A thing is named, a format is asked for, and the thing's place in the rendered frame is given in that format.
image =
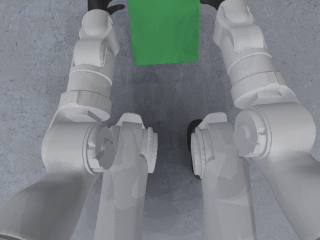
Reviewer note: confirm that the left robot forearm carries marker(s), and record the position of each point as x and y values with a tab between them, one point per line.
87	98

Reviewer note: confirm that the robot right upper arm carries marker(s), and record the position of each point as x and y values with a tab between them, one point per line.
279	138

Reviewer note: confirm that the robot left hand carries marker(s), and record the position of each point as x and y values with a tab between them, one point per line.
103	5

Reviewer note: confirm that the carton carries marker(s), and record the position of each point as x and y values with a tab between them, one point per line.
164	31

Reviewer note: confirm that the robot left upper arm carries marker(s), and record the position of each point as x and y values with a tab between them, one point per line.
74	154

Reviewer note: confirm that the right robot forearm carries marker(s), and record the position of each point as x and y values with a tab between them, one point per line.
247	60

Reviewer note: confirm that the robot right foot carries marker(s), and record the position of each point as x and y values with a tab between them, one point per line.
192	129

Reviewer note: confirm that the robot right hand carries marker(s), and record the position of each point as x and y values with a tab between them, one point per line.
213	3

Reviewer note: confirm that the left robot shin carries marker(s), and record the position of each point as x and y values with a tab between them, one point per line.
115	129

